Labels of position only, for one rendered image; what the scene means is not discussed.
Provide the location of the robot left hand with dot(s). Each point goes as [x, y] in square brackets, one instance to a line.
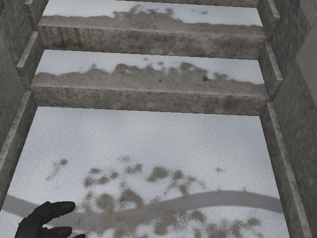
[32, 226]

